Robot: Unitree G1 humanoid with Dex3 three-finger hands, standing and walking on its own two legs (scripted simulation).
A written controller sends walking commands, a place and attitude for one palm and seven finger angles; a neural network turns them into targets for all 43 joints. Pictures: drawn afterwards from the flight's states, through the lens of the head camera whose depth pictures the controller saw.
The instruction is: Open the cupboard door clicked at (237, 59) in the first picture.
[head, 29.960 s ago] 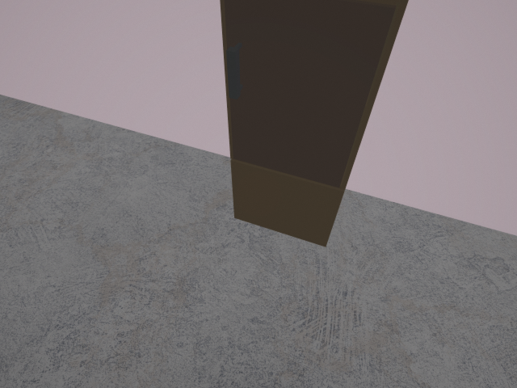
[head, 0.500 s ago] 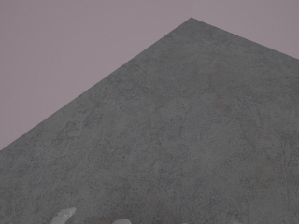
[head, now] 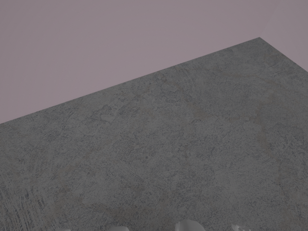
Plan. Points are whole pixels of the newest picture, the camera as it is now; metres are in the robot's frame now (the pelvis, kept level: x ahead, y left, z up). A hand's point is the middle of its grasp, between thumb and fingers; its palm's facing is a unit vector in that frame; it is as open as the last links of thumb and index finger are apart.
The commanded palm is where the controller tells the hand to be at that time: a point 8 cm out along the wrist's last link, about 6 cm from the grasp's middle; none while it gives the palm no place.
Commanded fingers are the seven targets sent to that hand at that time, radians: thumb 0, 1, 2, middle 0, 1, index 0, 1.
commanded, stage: turn to face it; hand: left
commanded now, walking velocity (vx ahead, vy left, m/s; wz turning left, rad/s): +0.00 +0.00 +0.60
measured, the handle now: out of the picture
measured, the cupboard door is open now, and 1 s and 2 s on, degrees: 42 42 42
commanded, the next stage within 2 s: take the last steps up to it in 1.98 s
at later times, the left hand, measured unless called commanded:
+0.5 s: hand out of the picture +0.03 +0.14 -0.15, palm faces +0.30 -0.92 -0.24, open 7.3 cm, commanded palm none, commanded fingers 0.00 0.90 0.90 -0.20 -0.30 -0.20 -0.30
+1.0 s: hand out of the picture -0.02 +0.18 -0.15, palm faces +0.57 -0.77 -0.28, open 7.3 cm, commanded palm none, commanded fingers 0.00 0.90 0.90 -0.20 -0.30 -0.20 -0.30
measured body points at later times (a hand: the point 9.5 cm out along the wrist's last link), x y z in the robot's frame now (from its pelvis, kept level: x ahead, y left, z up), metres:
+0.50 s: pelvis +0.01 -0.06 +0.01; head +0.07 -0.06 +0.46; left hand +0.02 +0.19 -0.13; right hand +0.16 -0.29 -0.14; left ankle -0.04 +0.07 -0.67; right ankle +0.02 -0.16 -0.73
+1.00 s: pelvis +0.01 -0.06 +0.01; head +0.06 -0.03 +0.45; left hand -0.05 +0.22 -0.13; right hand +0.22 -0.22 -0.14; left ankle -0.03 +0.05 -0.73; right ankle +0.09 -0.18 -0.70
